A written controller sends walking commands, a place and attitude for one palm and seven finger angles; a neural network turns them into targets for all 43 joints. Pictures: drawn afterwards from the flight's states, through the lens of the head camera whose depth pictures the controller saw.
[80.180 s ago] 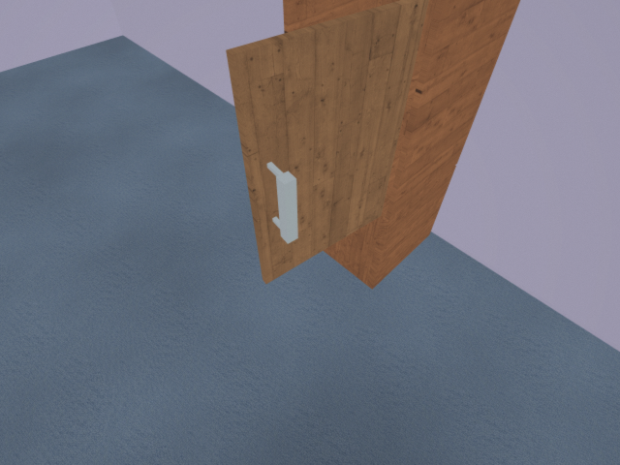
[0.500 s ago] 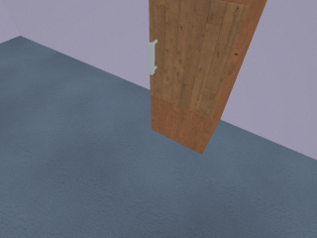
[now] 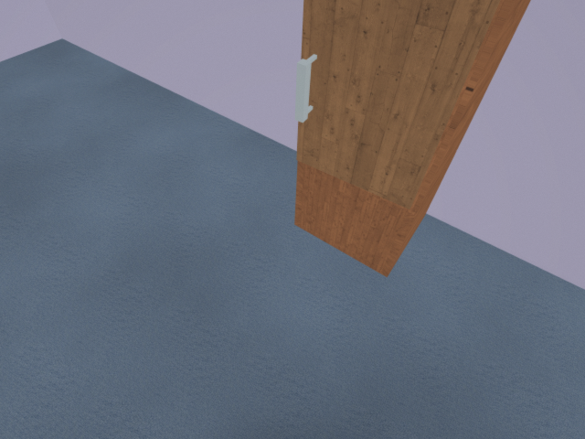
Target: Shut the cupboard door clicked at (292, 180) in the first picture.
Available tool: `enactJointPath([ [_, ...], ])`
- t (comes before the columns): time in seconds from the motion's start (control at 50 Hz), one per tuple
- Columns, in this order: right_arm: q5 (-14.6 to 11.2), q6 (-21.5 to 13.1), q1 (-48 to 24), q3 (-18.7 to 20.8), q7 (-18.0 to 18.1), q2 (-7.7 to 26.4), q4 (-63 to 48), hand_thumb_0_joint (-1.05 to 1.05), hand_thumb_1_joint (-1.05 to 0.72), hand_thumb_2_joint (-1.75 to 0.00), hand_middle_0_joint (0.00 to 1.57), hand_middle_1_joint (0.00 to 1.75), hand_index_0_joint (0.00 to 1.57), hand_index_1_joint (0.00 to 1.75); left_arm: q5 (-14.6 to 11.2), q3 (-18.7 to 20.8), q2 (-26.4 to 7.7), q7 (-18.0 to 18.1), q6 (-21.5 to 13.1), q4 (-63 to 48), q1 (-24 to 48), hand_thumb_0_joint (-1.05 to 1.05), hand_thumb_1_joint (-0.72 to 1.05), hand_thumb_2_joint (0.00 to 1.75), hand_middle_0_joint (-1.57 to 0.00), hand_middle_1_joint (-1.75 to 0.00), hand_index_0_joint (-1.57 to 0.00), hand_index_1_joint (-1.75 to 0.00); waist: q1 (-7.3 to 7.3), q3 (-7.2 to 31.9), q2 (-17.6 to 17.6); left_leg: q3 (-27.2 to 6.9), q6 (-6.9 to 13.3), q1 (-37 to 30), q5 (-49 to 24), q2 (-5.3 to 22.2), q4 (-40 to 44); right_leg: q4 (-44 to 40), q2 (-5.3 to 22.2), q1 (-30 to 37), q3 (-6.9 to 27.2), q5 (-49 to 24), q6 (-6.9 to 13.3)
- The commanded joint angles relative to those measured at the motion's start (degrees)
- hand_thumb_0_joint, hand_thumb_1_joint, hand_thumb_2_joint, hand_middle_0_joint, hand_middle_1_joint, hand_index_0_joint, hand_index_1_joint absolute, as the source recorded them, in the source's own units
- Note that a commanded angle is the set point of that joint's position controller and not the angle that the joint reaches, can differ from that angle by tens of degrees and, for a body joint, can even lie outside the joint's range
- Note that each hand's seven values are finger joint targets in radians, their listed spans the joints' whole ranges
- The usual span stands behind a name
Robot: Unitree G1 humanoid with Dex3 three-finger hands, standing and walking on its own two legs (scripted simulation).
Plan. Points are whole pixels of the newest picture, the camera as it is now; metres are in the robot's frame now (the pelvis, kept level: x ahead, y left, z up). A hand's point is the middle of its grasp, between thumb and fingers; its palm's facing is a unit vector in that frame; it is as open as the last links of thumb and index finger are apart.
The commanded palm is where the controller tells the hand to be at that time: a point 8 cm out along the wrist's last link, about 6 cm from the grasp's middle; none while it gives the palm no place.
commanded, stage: walk to a spot facing it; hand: left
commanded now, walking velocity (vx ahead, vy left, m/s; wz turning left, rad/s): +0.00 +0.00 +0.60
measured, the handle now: (307, 88) +0.96 +0.00 -0.04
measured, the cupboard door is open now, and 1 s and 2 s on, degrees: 3 3 3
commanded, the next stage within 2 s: turn to face it in 1.58 s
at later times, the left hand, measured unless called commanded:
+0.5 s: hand out of the picture +0.05 +0.24 -0.15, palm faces +0.31 -0.91 -0.27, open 7.4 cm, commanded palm none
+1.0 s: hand out of the picture -0.10 +0.10 -0.15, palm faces +0.68 -0.69 -0.26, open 7.4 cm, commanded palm none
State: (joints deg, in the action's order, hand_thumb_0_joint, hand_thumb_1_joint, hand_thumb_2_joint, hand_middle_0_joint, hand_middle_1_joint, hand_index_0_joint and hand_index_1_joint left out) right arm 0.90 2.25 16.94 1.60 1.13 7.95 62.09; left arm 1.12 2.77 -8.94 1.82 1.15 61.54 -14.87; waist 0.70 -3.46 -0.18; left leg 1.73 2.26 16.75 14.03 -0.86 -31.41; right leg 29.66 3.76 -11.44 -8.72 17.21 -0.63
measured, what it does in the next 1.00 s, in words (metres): steps on the spot, turning left: right foot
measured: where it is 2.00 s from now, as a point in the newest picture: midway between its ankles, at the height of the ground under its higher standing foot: outside the picture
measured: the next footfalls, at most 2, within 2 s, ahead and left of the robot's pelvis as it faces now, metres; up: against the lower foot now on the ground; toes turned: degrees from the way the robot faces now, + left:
right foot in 0.64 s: +0.07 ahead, -0.13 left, +0.00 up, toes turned +26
left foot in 1.20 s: +0.00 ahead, +0.15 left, +0.00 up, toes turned +56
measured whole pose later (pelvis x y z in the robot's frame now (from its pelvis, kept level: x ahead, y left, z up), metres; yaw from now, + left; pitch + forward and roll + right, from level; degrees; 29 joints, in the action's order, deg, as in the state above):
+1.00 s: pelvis +0.02 -0.05 +0.01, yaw +41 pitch +0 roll +2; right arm 1.8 5.1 9.8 4.7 -2.1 14.2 54.8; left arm 1.8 2.5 -8.8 1.1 -1.8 53.7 -19.3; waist -0.7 -3.9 -1.2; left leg 0.4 -2.7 28.0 20.8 2.8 -60.6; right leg 25.2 5.3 -6.7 -14.1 18.7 1.1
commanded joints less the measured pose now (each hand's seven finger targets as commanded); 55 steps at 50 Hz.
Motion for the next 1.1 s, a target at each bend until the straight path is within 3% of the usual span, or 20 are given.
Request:
enactJointPath([
  [0.0, 0.45, 0.28, -0.18, 2.21, -0.48, 5.93, -6.19, 0.00, -0.90, -0.90, 0.20, 0.30, 0.20, 0.30, 0.58, 2.99, -10.40, 0.69, -0.16, -5.22, -1.72, 0.00, 0.90, 0.90, -0.20, -0.30, -0.20, -0.30, -0.87, 0.33, 11.04, 1.66, -2.41, 6.35, 7.87, 2.46, -15.22, -10.02, 17.46, -2.18, 9.21, -3.70, 9.78],
  [0.06, 0.19, -0.03, 0.90, 2.57, -1.19, 6.23, -7.57, 0.00, -0.90, -0.90, 0.20, 0.30, 0.20, 0.30, 1.01, 3.58, -11.40, 0.71, -0.13, -7.93, 2.44, 0.00, 0.90, 0.90, -0.20, -0.30, -0.20, -0.30, 1.09, 0.99, 7.22, 0.68, -2.77, 3.28, 7.81, 5.50, -8.89, -1.92, 18.35, -4.22, 3.51, -10.94, 7.88],
  [0.08, 0.23, -0.59, 3.46, 2.73, -1.33, 7.75, -7.38, 0.00, -0.90, -0.90, 0.20, 0.30, 0.20, 0.30, 0.63, 3.52, -10.60, 0.46, 0.21, -8.64, 2.08, 0.00, 0.90, 0.90, -0.20, -0.30, -0.20, -0.30, 1.81, 2.88, -1.66, -4.56, -1.13, -2.05, -7.15, 7.31, 0.77, 6.97, 13.55, -7.37, -0.51, -8.42, 3.81],
  [0.1, 0.78, -1.13, 6.42, 3.34, -1.00, 12.21, -7.20, 0.00, -0.90, -0.90, 0.20, 0.30, 0.20, 0.30, -0.07, 3.20, -7.49, 0.18, 0.59, -9.66, 0.38, 0.00, 0.90, 0.90, -0.20, -0.30, -0.20, -0.30, 2.42, 2.91, -19.11, -23.02, 3.35, -5.32, -25.03, 16.27, 9.06, 20.51, 3.65, -14.82, -3.73, 8.07, -1.69],
  [0.12, 1.26, -0.94, 9.09, 4.02, 0.05, 14.80, -6.06, 0.00, -0.90, -0.90, 0.20, 0.30, 0.20, 0.30, 0.04, 2.59, -7.35, 0.51, 0.98, -11.63, 4.07, 0.00, 0.90, 0.90, -0.20, -0.30, -0.20, -0.30, 4.38, 3.44, -20.67, -31.42, 8.06, -7.89, -28.76, 21.75, 13.78, 31.94, -0.40, -20.42, 3.25, 20.81, -1.94],
  [0.14, 1.13, -0.67, 8.32, 3.99, 0.41, 14.93, -5.68, 0.00, -0.90, -0.90, 0.20, 0.30, 0.20, 0.30, 0.41, 2.89, -8.15, 0.68, 1.57, -11.43, 5.13, 0.00, 0.90, 0.90, -0.20, -0.30, -0.20, -0.30, 3.42, 3.91, -15.80, -28.80, 6.00, -5.44, -14.73, 20.02, 15.54, 35.95, 0.68, -19.91, 8.61, 16.15, -0.71],
  [0.18, 1.05, -0.97, 2.82, 3.54, 0.86, 13.73, -8.23, 0.00, -0.90, -0.90, 0.20, 0.30, 0.20, 0.30, 0.70, 3.38, -8.71, 0.01, 1.40, -11.02, 5.46, 0.00, 0.90, 0.90, -0.20, -0.30, -0.20, -0.30, 1.34, 2.00, -11.27, -26.41, 2.21, -2.25, -3.79, 15.76, 16.75, 37.99, 1.07, -22.35, 10.34, 7.19, -1.34],
  [0.26, 0.73, -1.83, 0.95, 3.57, 1.19, 14.21, -9.63, 0.00, -0.90, -0.90, 0.20, 0.30, 0.20, 0.30, 0.46, 3.19, -8.63, -0.59, 0.49, -10.82, 4.46, 0.00, 0.90, 0.90, -0.20, -0.30, -0.20, -0.30, 0.41, 7.20, -2.65, -22.26, 3.66, -9.28, -12.51, 12.84, 14.39, 36.55, 0.24, -22.91, 11.01, 1.08, -3.19],
  [0.42, 0.94, -0.80, -0.14, 4.80, 0.24, 15.69, -10.68, 0.00, -0.90, -0.90, 0.20, 0.30, 0.20, 0.30, 0.33, 2.65, -9.27, -0.61, 0.79, -14.13, 7.77, 0.00, 0.90, 0.90, -0.20, -0.30, -0.20, -0.30, 1.51, 7.33, -7.94, -26.54, 7.12, -9.26, -8.30, 11.26, 14.38, 23.28, -2.20, -19.13, 10.71, 5.01, -3.72],
  [0.5, 1.06, -0.16, -1.68, 5.38, -0.12, 16.53, -11.61, 0.00, -0.90, -0.90, 0.20, 0.30, 0.20, 0.30, 0.06, 2.24, -9.64, -0.37, 0.60, -14.69, 6.69, 0.00, 0.90, 0.90, -0.20, -0.30, -0.20, -0.30, 1.28, 7.52, -9.76, -28.97, 6.63, -6.16, -10.25, 9.49, 12.78, 13.42, -4.50, -12.20, 10.31, 6.21, -2.70],
  [0.56, 0.67, 0.37, -6.02, 5.70, -0.51, 16.09, -13.41, 0.00, -0.90, -0.90, 0.20, 0.30, 0.20, 0.30, -0.29, 2.69, -10.70, -0.09, 0.53, -13.25, -0.19, 0.00, 0.90, 0.90, -0.20, -0.30, -0.20, -0.30, -1.80, 7.89, -9.32, -27.21, 3.92, 3.18, -3.61, 6.21, 11.33, 0.94, -5.63, 0.92, 9.08, 0.73, -1.57],
  [0.58, 0.23, 0.57, -6.83, 5.62, -0.72, 14.64, -13.90, 0.00, -0.90, -0.90, 0.20, 0.30, 0.20, 0.30, -0.11, 3.16, -12.22, 0.11, 0.25, -12.85, -2.53, 0.00, 0.90, 0.90, -0.20, -0.30, -0.20, -0.30, -3.05, 7.42, -5.45, -24.70, 1.47, 9.94, 2.50, 3.28, 8.53, -6.97, -3.37, 8.06, 10.62, -1.34, -0.61],
  [0.6, -0.37, 0.63, -5.58, 5.45, -1.07, 11.84, -14.23, 0.00, -0.90, -0.90, 0.20, 0.30, 0.20, 0.30, 0.74, 3.94, -17.06, 0.47, -0.39, -13.37, -3.51, 0.00, 0.90, 0.90, -0.20, -0.30, -0.20, -0.30, -3.40, 8.07, 7.93, -16.73, -2.47, 18.40, 11.90, -2.98, -4.68, -16.66, 9.23, 13.36, 25.34, 6.90, 3.50],
  [0.62, 0.20, 0.26, -5.12, 5.42, -0.96, 10.87, -14.92, 0.00, -0.90, -0.90, 0.20, 0.30, 0.20, 0.30, 1.06, 3.79, -18.75, 0.67, -0.34, -14.51, 0.28, 0.00, 0.90, 0.90, -0.20, -0.30, -0.20, -0.30, -2.32, 4.43, 16.60, -7.47, -4.97, 22.01, 18.31, -7.61, -22.10, -19.39, 22.27, 6.36, 36.97, 4.72, 9.11],
  [0.64, 0.99, 0.48, -4.23, 5.66, -1.36, 13.14, -14.11, 0.00, -0.90, -0.90, 0.20, 0.30, 0.20, 0.30, 0.48, 2.85, -16.68, 0.77, -0.34, -15.55, 4.26, 0.00, 0.90, 0.90, -0.20, -0.30, -0.20, -0.30, 0.10, 2.63, 10.18, -9.37, -4.11, 18.37, 16.72, -3.52, -32.27, -17.61, 21.48, -1.77, 30.84, 1.87, 9.89],
  [0.66, 1.13, 0.98, -2.85, 5.65, -1.68, 12.37, -12.90, 0.00, -0.90, -0.90, 0.20, 0.30, 0.20, 0.30, 0.25, 2.29, -12.80, 0.81, -0.89, -16.40, 8.04, 0.00, 0.90, 0.90, -0.20, -0.30, -0.20, -0.30, 2.38, 1.36, 8.59, -9.37, -4.26, 18.19, 12.22, -2.09, -36.62, -16.13, 16.56, -2.92, 25.32, -2.82, 9.04],
  [0.72, 0.48, 1.38, -3.14, 4.86, -2.50, 11.15, -12.41, 0.00, -0.90, -0.90, 0.20, 0.30, 0.20, 0.30, 0.04, 1.74, -10.67, 0.77, -1.74, -16.16, 6.80, 0.00, 0.90, 0.90, -0.20, -0.30, -0.20, -0.30, 2.71, 1.96, 9.12, -5.17, -5.92, 17.85, 7.01, 0.01, -39.92, -9.41, 11.72, 1.44, 13.30, -25.85, 7.68],
  [0.8, 0.68, 1.54, -8.97, 3.95, -3.05, 10.04, -14.10, 0.00, -0.90, -0.90, 0.20, 0.30, 0.20, 0.30, 0.06, 2.48, -11.66, 0.48, -2.38, -13.32, -2.35, 0.00, 0.90, 0.90, -0.20, -0.30, -0.20, -0.30, -1.56, 2.84, 8.29, -2.49, -6.14, 20.97, 5.39, 1.40, -36.03, -11.98, 12.94, 9.51, 12.04, -15.83, 6.48],
  [0.9, 0.91, 0.62, -14.93, 3.33, -3.53, 9.09, -15.27, 0.00, -0.90, -0.90, 0.20, 0.30, 0.20, 0.30, 0.55, 2.75, -11.03, -0.08, -3.54, -10.09, -10.02, 0.00, 0.90, 0.90, -0.20, -0.30, -0.20, -0.30, -4.45, 0.91, 10.30, -1.09, -5.42, 24.96, 6.89, 3.59, -31.01, -14.17, 16.08, 16.09, 11.42, -12.75, 6.86],
  [1.08, 0.54, -1.01, -20.29, 1.88, -4.47, 6.67, -17.57, 0.00, -0.90, -0.90, 0.20, 0.30, 0.20, 0.30, 1.27, 3.39, -12.51, -1.00, -4.30, -7.11, -12.66, 0.00, 0.90, 0.90, -0.20, -0.30, -0.20, -0.30, -4.71, -1.94, 9.74, 5.07, -2.08, 15.72, 9.37, 3.99, -11.77, -13.49, 20.68, 12.74, 3.28, -12.07, 6.98],
])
